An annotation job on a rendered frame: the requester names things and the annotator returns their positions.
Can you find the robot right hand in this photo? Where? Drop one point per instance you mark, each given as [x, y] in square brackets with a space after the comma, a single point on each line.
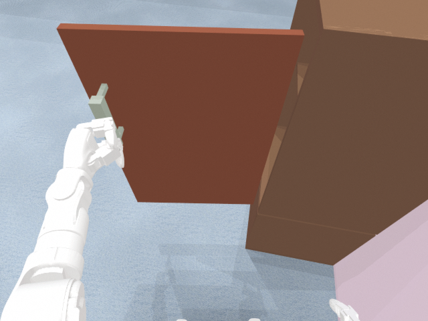
[345, 313]

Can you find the cupboard door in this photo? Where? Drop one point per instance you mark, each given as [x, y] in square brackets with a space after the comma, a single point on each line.
[199, 105]

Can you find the robot left forearm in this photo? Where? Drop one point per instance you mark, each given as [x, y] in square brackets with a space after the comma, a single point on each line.
[60, 244]

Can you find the robot left hand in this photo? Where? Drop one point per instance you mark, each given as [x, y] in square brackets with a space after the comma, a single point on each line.
[83, 152]

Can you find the handle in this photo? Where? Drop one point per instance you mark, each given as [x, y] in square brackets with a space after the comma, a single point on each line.
[100, 108]

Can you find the robot left upper arm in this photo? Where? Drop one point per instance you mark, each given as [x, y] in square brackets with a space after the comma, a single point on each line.
[56, 300]

